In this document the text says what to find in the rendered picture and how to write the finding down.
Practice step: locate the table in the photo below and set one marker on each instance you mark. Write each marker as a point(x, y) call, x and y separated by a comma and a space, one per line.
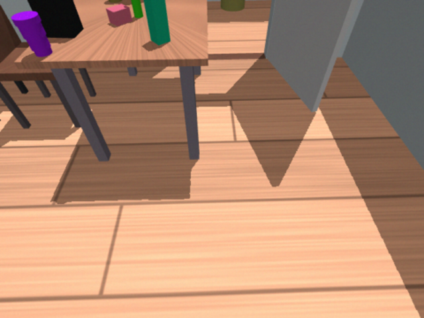
point(102, 44)

